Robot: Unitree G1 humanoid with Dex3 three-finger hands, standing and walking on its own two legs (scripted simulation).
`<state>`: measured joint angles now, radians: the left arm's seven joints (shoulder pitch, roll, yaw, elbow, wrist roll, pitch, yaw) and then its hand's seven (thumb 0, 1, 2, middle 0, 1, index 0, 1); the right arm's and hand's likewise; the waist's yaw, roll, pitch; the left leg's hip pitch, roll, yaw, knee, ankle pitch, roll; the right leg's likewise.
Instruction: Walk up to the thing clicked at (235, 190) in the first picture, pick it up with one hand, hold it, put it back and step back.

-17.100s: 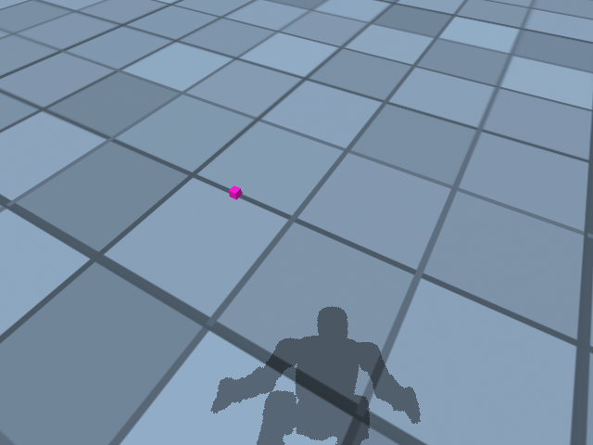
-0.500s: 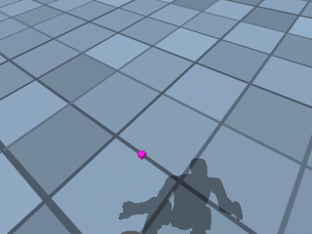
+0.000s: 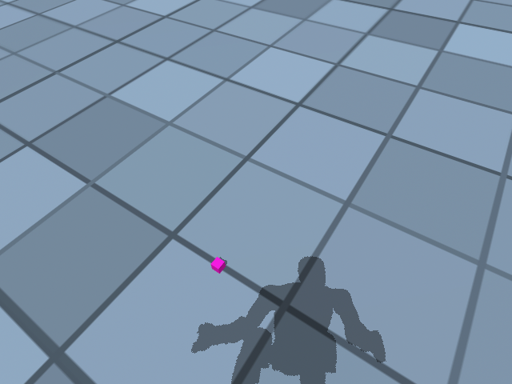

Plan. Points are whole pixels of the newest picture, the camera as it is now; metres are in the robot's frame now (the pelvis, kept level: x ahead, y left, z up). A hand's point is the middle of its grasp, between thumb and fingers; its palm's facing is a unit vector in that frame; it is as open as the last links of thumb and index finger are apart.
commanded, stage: walk up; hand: left
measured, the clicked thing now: (218, 265) +0.68 +0.23 -0.74
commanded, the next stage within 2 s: stand in 0.54 s
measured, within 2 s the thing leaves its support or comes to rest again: neither
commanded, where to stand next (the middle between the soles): +0.31 -0.02 m, yaw +3 degrees
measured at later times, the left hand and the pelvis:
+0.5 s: hand out of the picture +0.13 +0.27 -0.13, palm faces +0.03 -0.94 -0.33, open 7.3 cm; pelvis +0.00 +0.02 +0.02, yaw +1 degrees
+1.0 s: hand out of the picture +0.05 +0.26 -0.13, palm faces +0.00 -0.94 -0.35, open 7.4 cm; pelvis +0.00 +0.00 +0.02, yaw +2 degrees
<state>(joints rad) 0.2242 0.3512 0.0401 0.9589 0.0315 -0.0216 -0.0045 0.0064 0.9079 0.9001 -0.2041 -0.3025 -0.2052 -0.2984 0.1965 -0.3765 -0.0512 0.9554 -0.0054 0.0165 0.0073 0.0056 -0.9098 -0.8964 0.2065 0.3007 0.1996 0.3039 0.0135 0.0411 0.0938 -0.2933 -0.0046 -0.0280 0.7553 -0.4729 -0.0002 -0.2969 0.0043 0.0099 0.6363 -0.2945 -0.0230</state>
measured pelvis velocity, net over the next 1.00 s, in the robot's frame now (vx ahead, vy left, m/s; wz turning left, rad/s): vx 0.00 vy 0.00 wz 0.03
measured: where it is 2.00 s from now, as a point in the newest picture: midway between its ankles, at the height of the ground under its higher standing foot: outside the picture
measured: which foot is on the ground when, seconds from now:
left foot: down 0.00-1.00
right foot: down 0.00-1.00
